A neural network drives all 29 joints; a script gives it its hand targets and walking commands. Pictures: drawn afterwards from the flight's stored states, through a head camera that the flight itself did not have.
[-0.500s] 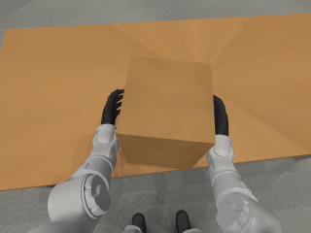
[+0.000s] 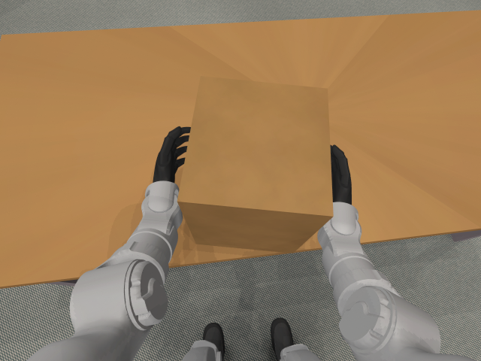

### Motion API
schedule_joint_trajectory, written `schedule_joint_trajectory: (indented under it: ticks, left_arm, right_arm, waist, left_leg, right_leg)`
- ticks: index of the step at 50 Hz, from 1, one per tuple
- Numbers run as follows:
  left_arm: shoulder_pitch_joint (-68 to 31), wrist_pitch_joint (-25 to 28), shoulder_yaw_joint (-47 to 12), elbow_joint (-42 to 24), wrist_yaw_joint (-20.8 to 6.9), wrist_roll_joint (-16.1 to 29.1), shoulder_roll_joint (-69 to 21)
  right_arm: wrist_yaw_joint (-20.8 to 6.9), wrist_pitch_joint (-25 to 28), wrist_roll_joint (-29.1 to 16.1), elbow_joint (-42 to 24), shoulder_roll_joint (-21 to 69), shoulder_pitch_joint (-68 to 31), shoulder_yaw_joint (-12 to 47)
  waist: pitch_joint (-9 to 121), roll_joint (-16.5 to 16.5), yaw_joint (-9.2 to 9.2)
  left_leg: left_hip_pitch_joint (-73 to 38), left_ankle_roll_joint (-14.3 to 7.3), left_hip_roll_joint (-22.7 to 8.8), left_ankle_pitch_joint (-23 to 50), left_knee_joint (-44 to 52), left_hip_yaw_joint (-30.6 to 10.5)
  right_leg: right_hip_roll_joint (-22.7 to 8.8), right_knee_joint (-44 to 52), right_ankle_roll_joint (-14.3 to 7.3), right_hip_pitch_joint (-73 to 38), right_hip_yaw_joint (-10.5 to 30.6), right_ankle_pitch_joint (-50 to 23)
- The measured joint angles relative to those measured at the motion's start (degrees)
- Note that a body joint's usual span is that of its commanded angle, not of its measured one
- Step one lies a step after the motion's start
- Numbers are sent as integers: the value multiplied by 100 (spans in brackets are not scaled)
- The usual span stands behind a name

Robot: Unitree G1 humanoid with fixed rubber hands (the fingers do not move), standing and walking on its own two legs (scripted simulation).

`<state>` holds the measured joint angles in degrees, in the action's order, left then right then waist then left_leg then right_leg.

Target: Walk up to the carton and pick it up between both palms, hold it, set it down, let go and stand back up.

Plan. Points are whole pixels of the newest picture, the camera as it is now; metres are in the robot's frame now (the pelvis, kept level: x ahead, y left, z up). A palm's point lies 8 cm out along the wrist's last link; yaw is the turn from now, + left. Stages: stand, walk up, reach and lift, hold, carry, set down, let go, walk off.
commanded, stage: set down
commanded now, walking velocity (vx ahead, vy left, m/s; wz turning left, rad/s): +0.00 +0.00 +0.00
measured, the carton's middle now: (253, 176) +0.44 -0.01 -0.07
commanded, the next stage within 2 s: none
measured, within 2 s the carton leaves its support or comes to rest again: rests again in 0.36 s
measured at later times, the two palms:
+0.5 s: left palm (156, 193) +0.40 +0.16 -0.06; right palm (331, 199) +0.38 -0.13 -0.05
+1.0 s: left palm (145, 230) +0.34 +0.18 -0.08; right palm (334, 228) +0.34 -0.14 -0.06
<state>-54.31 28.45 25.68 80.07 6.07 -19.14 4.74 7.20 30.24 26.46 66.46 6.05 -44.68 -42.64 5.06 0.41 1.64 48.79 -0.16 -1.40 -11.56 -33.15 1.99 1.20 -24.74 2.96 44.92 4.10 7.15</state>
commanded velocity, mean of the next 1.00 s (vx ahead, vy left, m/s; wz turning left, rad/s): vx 0.00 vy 0.00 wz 0.00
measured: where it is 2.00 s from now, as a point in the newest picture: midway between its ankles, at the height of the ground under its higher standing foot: outside the picture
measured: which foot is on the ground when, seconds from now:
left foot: down 0.00-1.00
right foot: down 0.00-1.00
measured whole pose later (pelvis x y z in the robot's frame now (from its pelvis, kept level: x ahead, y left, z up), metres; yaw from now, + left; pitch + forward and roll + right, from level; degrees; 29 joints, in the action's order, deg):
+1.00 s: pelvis -0.04 +0.01 -0.02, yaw +0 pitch +26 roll -3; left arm -40.7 30.9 8.0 73.6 4.7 -3.8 8.8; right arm 8.7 35.1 8.2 74.9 1.2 -41.8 -21.2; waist 8.5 0.4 1.8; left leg 57.3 -0.2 -1.4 -13.0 -43.4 2.0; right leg 1.3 -35.8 3.9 53.7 4.1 8.9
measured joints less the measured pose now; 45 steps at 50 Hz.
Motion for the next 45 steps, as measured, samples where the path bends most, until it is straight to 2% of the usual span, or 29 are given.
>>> schedule_joint_trajectory:
  ticks: [6,15,23,39,45]
  left_arm:
    - [-306,12,-540,420,24,617,166]
    - [-542,24,-1086,737,28,1134,309]
    - [-257,35,-1249,691,28,1298,331]
    - [614,151,-1564,85,-6,1474,368]
    - [1174,215,-1585,-520,-115,1473,376]
  right_arm:
    - [73,-80,-648,104,-111,-21,620]
    - [96,-77,-1046,617,-407,-373,984]
    - [96,50,-1292,795,-472,-381,1288]
    - [122,189,-1644,848,-485,-264,1751]
    - [146,476,-1760,846,-485,64,2129]
  waist:
    - [273,0,2]
    - [343,0,15]
    - [344,0,15]
    - [344,0,17]
    - [344,1,18]
  left_leg:
    - [468,0,0,-84,-344,0]
    - [828,0,1,-227,-838,0]
    - [854,0,3,-226,-967,0]
    - [854,0,3,-172,-1023,0]
    - [854,0,3,-147,-1023,0]
  right_leg:
    - [6,-393,31,488,0,114]
    - [13,-915,68,857,0,272]
    - [13,-1044,83,882,0,272]
    - [13,-1104,94,882,0,216]
    - [13,-1105,94,881,0,194]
